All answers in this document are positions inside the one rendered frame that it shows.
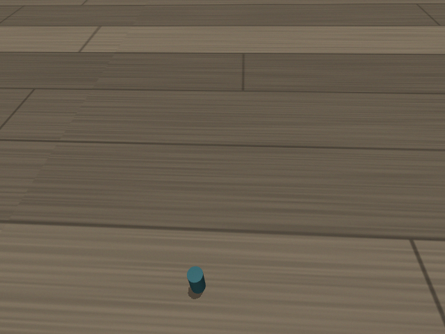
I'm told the can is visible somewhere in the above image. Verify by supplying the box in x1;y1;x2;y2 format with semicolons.
187;267;206;294

